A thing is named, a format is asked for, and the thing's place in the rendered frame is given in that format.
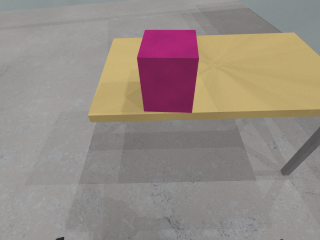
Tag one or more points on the carton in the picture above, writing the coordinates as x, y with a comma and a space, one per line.
168, 65

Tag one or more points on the table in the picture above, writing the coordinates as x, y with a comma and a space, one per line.
263, 75

